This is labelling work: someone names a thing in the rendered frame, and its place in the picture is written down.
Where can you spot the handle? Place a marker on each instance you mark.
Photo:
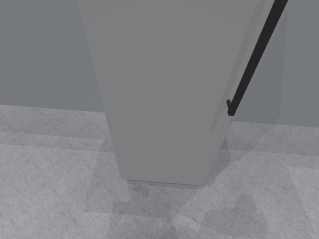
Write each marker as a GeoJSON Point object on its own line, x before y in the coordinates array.
{"type": "Point", "coordinates": [266, 33]}

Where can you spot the fridge door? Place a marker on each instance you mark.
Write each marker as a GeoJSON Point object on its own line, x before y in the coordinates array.
{"type": "Point", "coordinates": [165, 70]}

